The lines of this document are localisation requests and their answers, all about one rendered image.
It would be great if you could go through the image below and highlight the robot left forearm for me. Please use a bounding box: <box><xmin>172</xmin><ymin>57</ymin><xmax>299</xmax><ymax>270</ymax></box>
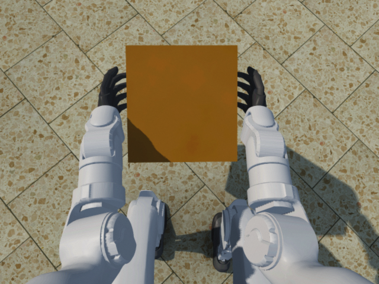
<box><xmin>59</xmin><ymin>105</ymin><xmax>126</xmax><ymax>256</ymax></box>

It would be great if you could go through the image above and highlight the right robot hand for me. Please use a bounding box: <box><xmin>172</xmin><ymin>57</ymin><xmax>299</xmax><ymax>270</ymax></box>
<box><xmin>237</xmin><ymin>66</ymin><xmax>266</xmax><ymax>113</ymax></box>

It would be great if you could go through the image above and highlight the left robot hand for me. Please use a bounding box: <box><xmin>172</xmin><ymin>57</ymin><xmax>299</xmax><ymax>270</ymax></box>
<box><xmin>98</xmin><ymin>66</ymin><xmax>127</xmax><ymax>113</ymax></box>

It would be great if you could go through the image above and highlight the left robot foot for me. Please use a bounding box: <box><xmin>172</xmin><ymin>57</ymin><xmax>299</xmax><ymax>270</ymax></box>
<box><xmin>155</xmin><ymin>205</ymin><xmax>167</xmax><ymax>259</ymax></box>

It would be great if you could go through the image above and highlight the carton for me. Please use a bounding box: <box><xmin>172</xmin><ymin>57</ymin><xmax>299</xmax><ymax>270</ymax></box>
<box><xmin>126</xmin><ymin>45</ymin><xmax>237</xmax><ymax>163</ymax></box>

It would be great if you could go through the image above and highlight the robot right forearm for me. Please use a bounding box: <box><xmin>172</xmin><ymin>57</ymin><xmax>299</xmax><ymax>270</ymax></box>
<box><xmin>240</xmin><ymin>105</ymin><xmax>312</xmax><ymax>227</ymax></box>

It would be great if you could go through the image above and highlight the robot left upper arm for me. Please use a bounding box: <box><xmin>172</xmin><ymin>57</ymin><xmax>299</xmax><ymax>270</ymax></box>
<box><xmin>25</xmin><ymin>211</ymin><xmax>136</xmax><ymax>284</ymax></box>

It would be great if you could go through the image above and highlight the robot right thigh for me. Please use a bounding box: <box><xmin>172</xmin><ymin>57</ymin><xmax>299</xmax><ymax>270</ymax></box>
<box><xmin>221</xmin><ymin>205</ymin><xmax>272</xmax><ymax>284</ymax></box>

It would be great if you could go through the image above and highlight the robot right upper arm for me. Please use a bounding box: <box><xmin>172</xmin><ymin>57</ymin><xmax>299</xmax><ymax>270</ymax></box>
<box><xmin>243</xmin><ymin>212</ymin><xmax>374</xmax><ymax>284</ymax></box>

